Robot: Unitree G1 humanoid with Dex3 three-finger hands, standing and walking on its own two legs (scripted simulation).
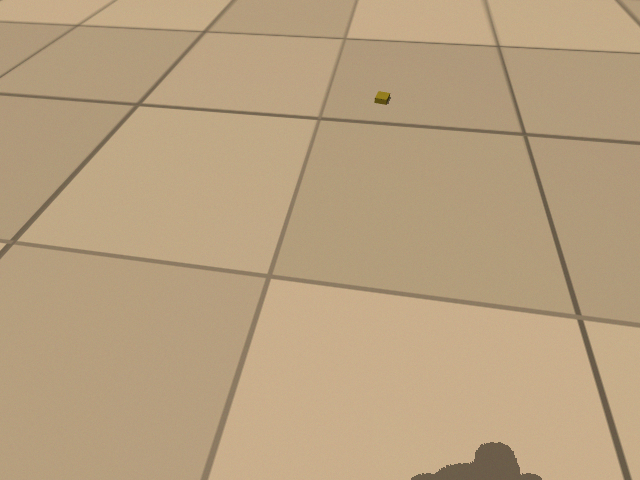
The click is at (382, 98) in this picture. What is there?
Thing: small box
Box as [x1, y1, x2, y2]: [374, 91, 389, 104]
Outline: 378,91 374,102 385,104 389,97 389,93
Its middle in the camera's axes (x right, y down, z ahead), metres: +0.38 -0.86 +2.41
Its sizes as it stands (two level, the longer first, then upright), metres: 0.087 0.074 0.032
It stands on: the floor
